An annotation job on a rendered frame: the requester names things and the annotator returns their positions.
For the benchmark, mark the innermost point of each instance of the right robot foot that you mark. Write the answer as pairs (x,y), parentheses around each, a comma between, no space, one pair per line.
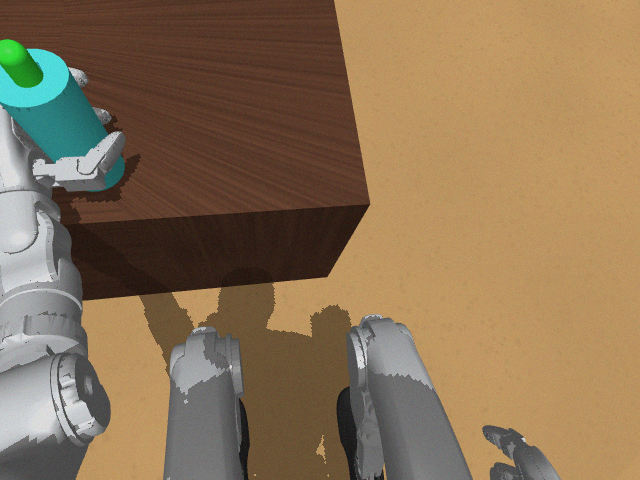
(348,432)

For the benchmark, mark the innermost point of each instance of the left robot arm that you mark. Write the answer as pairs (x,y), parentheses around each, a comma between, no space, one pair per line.
(52,404)

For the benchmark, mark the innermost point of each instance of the bottle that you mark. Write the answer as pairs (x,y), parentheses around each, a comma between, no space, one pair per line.
(38,90)

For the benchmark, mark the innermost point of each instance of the right robot hand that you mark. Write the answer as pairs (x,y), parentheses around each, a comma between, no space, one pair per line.
(530,462)

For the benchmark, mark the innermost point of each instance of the left robot hand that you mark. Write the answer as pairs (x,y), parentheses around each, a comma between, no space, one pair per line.
(25,166)

